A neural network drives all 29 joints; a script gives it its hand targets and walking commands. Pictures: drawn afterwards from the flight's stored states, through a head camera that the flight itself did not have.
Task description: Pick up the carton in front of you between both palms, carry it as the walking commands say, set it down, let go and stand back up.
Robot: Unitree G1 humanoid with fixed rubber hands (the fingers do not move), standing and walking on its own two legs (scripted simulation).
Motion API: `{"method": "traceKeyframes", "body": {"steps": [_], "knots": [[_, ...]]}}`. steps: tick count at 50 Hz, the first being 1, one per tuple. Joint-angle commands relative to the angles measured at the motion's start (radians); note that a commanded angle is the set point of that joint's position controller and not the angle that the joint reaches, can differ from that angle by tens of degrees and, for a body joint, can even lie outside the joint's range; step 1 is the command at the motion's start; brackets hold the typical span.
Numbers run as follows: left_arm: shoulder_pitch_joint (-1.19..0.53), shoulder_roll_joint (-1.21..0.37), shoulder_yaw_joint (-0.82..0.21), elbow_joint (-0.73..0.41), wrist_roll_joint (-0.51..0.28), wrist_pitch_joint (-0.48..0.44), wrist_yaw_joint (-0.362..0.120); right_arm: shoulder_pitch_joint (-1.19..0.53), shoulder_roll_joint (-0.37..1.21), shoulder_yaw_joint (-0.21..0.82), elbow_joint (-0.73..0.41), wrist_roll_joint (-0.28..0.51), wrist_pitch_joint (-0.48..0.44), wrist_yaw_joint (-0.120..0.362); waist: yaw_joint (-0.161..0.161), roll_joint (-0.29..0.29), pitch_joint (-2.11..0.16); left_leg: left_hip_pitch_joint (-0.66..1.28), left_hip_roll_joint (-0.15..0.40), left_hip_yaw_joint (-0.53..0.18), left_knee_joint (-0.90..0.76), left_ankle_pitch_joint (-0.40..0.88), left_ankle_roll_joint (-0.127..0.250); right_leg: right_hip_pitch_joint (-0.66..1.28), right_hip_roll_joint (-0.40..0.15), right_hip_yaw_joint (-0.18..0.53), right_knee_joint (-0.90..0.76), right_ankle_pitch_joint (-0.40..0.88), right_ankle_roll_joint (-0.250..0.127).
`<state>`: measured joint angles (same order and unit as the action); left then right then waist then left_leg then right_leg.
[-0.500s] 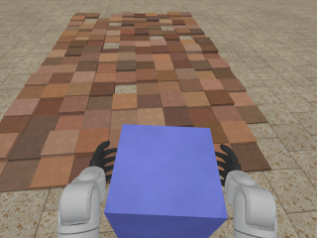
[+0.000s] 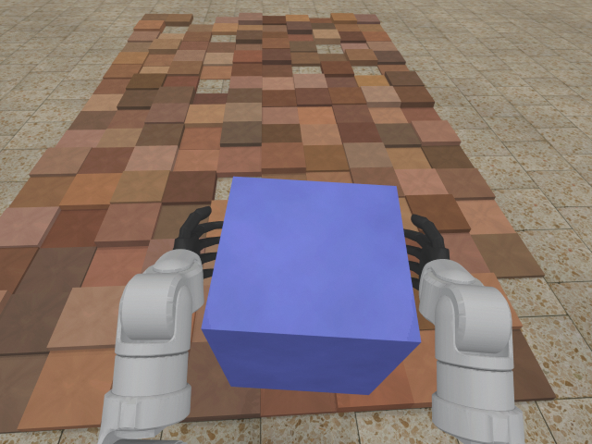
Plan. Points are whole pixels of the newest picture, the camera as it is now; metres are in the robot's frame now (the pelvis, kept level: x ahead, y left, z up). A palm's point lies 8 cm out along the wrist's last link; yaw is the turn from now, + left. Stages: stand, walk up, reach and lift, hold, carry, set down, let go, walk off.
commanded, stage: carry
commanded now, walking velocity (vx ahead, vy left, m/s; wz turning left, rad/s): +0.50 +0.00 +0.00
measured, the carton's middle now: (306, 294) +0.33 +0.00 +0.04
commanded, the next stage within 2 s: none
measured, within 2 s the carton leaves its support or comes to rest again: neither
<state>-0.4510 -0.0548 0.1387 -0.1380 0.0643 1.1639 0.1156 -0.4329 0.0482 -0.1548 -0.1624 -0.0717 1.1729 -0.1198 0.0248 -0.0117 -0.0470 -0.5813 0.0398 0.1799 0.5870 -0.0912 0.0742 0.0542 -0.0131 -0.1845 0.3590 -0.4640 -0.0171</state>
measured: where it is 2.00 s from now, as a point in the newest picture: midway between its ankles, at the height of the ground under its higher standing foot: (283, 401)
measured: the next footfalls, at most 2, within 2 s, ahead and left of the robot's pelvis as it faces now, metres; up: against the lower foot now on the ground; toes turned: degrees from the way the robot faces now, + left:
left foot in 0.04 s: +0.20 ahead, +0.08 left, +0.00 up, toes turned +8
right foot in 0.44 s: +0.38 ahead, -0.07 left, +0.02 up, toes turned -1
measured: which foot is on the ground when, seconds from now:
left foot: up 0.00-0.02, down 0.04-0.48, up 0.50-0.72, down 0.74-1.00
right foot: down 0.00-0.02, up 0.04-0.42, down 0.44-0.82, up 0.84-1.00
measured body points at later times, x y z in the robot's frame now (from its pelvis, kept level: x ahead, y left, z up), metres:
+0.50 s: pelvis +0.26 +0.02 +0.01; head +0.38 +0.01 +0.45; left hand +0.68 +0.18 +0.13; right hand +0.69 -0.13 +0.13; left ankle +0.17 +0.08 -0.69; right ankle +0.34 -0.06 -0.71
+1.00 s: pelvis +0.41 +0.04 +0.05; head +0.48 +0.03 +0.50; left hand +0.81 +0.18 +0.17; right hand +0.79 -0.12 +0.16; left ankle +0.40 +0.12 -0.68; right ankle +0.43 -0.05 -0.69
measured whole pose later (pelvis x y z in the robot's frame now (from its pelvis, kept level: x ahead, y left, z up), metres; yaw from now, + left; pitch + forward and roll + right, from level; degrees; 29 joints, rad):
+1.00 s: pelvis +0.41 +0.04 +0.05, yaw +1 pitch +6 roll +2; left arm -0.79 -0.02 0.29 0.06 0.09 1.27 0.10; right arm -0.73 0.06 -0.27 0.01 -0.12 1.26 -0.12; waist -0.04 -0.01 0.05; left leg -0.32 -0.07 0.03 0.48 -0.24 0.16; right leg -0.36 0.00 -0.03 0.47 -0.21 0.02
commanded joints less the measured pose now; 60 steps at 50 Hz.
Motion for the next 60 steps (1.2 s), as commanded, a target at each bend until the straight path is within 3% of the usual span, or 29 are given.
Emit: {"method": "traceKeyframes", "body": {"steps": [1,2,3,4,6,7,10,14,21,23,24,25,26,27,28,32,35,37,38,40,41,43,49,51,52,53,54,55,60], "knots": [[-0.743,-0.781,-0.645,0.031,-0.417,0.012,-0.217,-0.731,0.773,0.636,0.075,0.398,0.006,0.204,-0.076,-0.061,-0.333,0.443,-0.114,0.089,-0.087,-0.030,0.024,-0.060,-0.137,-0.042,0.400,0.921,-0.064],[-0.818,-0.785,-0.625,0.061,-0.419,0.017,-0.214,-0.757,0.777,0.604,0.119,0.399,0.010,0.205,-0.116,0.056,-0.424,0.667,0.068,-0.157,-0.089,-0.161,0.034,-0.247,-0.114,-0.008,0.646,0.604,-0.037],[-0.850,-0.825,-0.602,0.100,-0.425,0.026,-0.210,-0.817,0.753,0.569,0.159,0.394,0.009,0.206,-0.086,0.292,-0.484,0.863,0.350,-0.692,-0.207,-0.057,0.184,-0.579,0.059,0.053,0.904,0.043,0.008],[-0.913,-0.825,-0.574,0.121,-0.426,0.029,-0.202,-0.861,0.805,0.565,0.198,0.421,0.009,0.208,-0.090,0.307,-0.507,0.888,0.350,-0.750,-0.246,0.092,0.245,-0.685,0.070,0.167,1.072,-0.038,-0.006],[-0.988,-0.910,-0.551,0.144,-0.446,0.026,-0.192,-0.971,0.905,0.567,0.187,0.479,0.003,0.216,-0.090,0.136,-0.467,0.819,0.299,-0.507,-0.144,0.470,0.204,-0.757,0.001,0.191,1.092,0.001,-0.038],[-1.024,-0.944,-0.544,0.145,-0.450,0.024,-0.187,-1.035,0.963,0.576,0.173,0.504,0.000,0.220,-0.078,0.080,-0.458,0.768,0.270,-0.424,-0.134,0.525,0.163,-0.752,-0.020,0.193,1.018,0.039,-0.039],[-1.061,-1.014,-0.510,0.174,-0.430,0.021,-0.172,-1.163,1.057,0.558,0.148,0.534,0.000,0.225,-0.074,0.086,-0.493,0.745,0.234,-0.293,-0.126,0.670,0.113,-0.691,-0.028,0.173,0.817,0.075,-0.021],[-1.070,-1.035,-0.493,0.160,-0.396,0.020,-0.155,-1.198,1.078,0.535,0.128,0.522,0.011,0.224,-0.088,0.140,-0.524,0.818,0.209,-0.190,-0.092,0.939,0.114,-0.694,0.010,0.105,0.594,0.164,-0.007],[-1.096,-0.967,-0.533,-0.009,-0.381,0.048,-0.152,-1.134,0.996,0.552,0.018,0.455,0.042,0.205,-0.090,0.154,-0.514,0.890,0.133,-0.091,0.071,0.913,0.085,-0.603,0.062,0.029,0.192,0.409,-0.033],[-1.054,-0.932,-0.535,-0.030,-0.370,0.066,-0.163,-1.092,0.959,0.567,0.001,0.436,0.058,0.199,-0.013,0.079,-0.544,0.658,0.078,-0.037,0.198,0.669,0.004,-0.195,0.002,0.057,-0.027,0.850,-0.050],[-1.021,-0.910,-0.538,-0.024,-0.353,0.066,-0.164,-1.108,0.963,0.575,-0.037,0.444,0.071,0.199,0.008,-0.119,-0.666,0.327,0.012,-0.066,0.366,0.273,-0.077,0.223,-0.188,0.279,0.202,1.467,-0.185],[-0.971,-0.913,-0.543,-0.025,-0.362,0.073,-0.168,-1.095,0.957,0.584,-0.056,0.445,0.083,0.199,0.061,-0.299,-0.702,0.028,-0.081,-0.144,0.492,-0.453,-0.105,0.464,-0.308,0.461,0.211,1.729,-0.301],[-0.982,-0.916,-0.556,-0.077,-0.388,0.080,-0.173,-1.098,0.944,0.583,-0.082,0.425,0.083,0.195,0.056,-0.242,-0.684,-0.073,-0.078,-0.214,0.564,-0.528,-0.087,0.491,-0.328,0.456,0.180,1.658,-0.303],[-1.026,-0.933,-0.570,-0.143,-0.424,0.088,-0.176,-1.109,0.919,0.572,-0.118,0.414,0.085,0.188,0.049,-0.116,-0.631,-0.061,-0.058,-0.217,0.484,-0.462,-0.063,0.398,-0.286,0.415,0.136,1.534,-0.245],[-1.079,-0.929,-0.577,-0.189,-0.426,0.094,-0.178,-1.109,0.906,0.572,-0.131,0.405,0.093,0.180,0.060,-0.125,-0.595,-0.103,-0.065,-0.210,0.375,-0.470,-0.052,0.436,-0.280,0.401,0.170,1.604,-0.223],[-1.073,-0.893,-0.613,-0.240,-0.465,0.128,-0.188,-0.978,0.846,0.535,-0.099,0.320,0.109,0.159,0.080,-0.086,-0.608,-0.108,-0.101,-0.173,0.198,-0.285,-0.088,0.442,-0.211,0.340,0.196,1.402,-0.189],[-1.050,-0.892,-0.621,-0.189,-0.474,0.145,-0.211,-0.944,0.809,0.523,-0.068,0.270,0.120,0.153,0.049,-0.103,-0.598,0.061,-0.115,-0.133,0.010,-0.192,-0.079,0.276,-0.176,0.261,0.210,1.310,-0.174],[-1.074,-0.903,-0.623,-0.135,-0.479,0.150,-0.228,-0.969,0.818,0.532,-0.035,0.272,0.129,0.163,0.014,-0.102,-0.553,0.298,-0.108,-0.094,-0.204,0.089,-0.058,0.072,-0.118,0.176,0.246,1.070,-0.130],[-1.106,-0.915,-0.624,-0.118,-0.482,0.155,-0.237,-0.998,0.829,0.540,-0.004,0.263,0.122,0.167,-0.015,-0.048,-0.579,0.431,-0.051,-0.175,-0.130,0.233,0.002,-0.041,-0.083,0.169,0.227,0.981,-0.063],[-1.124,-0.949,-0.618,-0.048,-0.493,0.165,-0.251,-0.982,0.855,0.545,0.052,0.278,0.119,0.177,-0.034,0.114,-0.569,0.693,0.065,-0.288,-0.049,0.709,0.089,-0.298,-0.040,0.153,0.224,0.548,0.012],[-1.110,-0.965,-0.612,-0.002,-0.480,0.162,-0.255,-0.973,0.884,0.559,0.072,0.294,0.119,0.186,-0.052,0.169,-0.548,0.826,0.116,-0.343,-0.041,0.916,0.122,-0.440,-0.002,0.145,0.240,0.200,0.025],[-1.059,-1.002,-0.587,0.101,-0.451,0.153,-0.259,-0.963,0.938,0.577,0.109,0.334,0.116,0.204,-0.100,0.193,-0.516,1.017,0.182,-0.418,-0.014,1.082,0.174,-0.668,0.020,0.177,0.270,-0.015,0.031],[-0.913,-1.054,-0.498,0.202,-0.357,0.100,-0.247,-1.072,1.104,0.626,0.093,0.442,0.071,0.244,-0.071,0.088,-0.501,0.746,0.089,-0.276,-0.045,0.709,0.115,-0.410,0.035,0.133,0.065,0.312,0.045],[-0.895,-1.045,-0.481,0.205,-0.338,0.085,-0.244,-1.073,1.127,0.640,0.118,0.465,0.057,0.251,-0.042,0.084,-0.500,0.503,0.032,-0.214,-0.017,0.399,0.055,-0.118,-0.015,0.127,-0.077,0.619,0.020],[-0.890,-1.035,-0.469,0.216,-0.328,0.079,-0.246,-1.053,1.130,0.641,0.146,0.468,0.049,0.254,-0.031,0.030,-0.497,0.327,0.009,-0.208,0.009,0.049,0.022,0.047,-0.118,0.205,-0.030,0.905,-0.016],[-0.878,-1.021,-0.457,0.239,-0.313,0.073,-0.249,-1.041,1.134,0.644,0.175,0.469,0.045,0.256,-0.004,-0.108,-0.496,0.138,-0.025,-0.201,0.061,-0.284,-0.016,0.209,-0.264,0.315,0.124,1.396,-0.068],[-0.874,-0.998,-0.462,0.247,-0.301,0.064,-0.249,-1.039,1.150,0.649,0.191,0.478,0.042,0.259,0.002,-0.171,-0.503,0.109,-0.023,-0.203,0.072,-0.395,-0.037,0.236,-0.317,0.314,0.161,1.457,-0.146],[-0.857,-1.000,-0.469,0.248,-0.306,0.054,-0.250,-1.048,1.150,0.648,0.193,0.483,0.037,0.260,0.018,-0.175,-0.505,0.112,-0.015,-0.201,0.073,-0.411,-0.050,0.227,-0.307,0.330,0.153,1.357,-0.167],[-0.964,-1.029,-0.534,0.101,-0.388,0.025,-0.244,-1.047,1.154,0.637,0.169,0.491,0.012,0.237,0.003,-0.134,-0.504,0.214,-0.022,-0.171,-0.009,-0.301,-0.075,0.144,-0.226,0.305,0.148,1.281,-0.109]]}}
